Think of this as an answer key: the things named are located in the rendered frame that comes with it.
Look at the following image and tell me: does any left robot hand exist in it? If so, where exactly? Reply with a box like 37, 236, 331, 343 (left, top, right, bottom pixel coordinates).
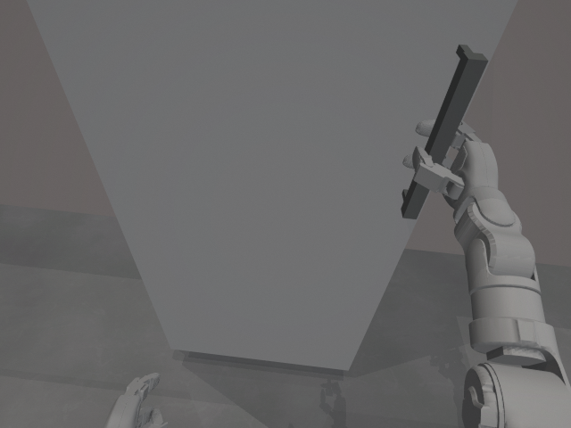
103, 373, 168, 428

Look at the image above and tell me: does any right robot forearm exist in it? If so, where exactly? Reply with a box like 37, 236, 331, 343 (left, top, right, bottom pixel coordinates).
453, 187, 571, 394

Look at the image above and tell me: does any right robot hand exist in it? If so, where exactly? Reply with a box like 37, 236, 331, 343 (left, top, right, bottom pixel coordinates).
403, 119, 498, 209

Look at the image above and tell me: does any robot right upper arm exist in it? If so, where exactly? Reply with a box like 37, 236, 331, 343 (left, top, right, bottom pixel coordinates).
462, 363, 571, 428

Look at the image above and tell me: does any fridge door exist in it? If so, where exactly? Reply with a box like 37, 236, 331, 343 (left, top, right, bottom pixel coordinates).
27, 0, 518, 371

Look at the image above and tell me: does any handle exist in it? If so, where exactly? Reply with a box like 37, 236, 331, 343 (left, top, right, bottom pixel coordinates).
401, 45, 488, 219

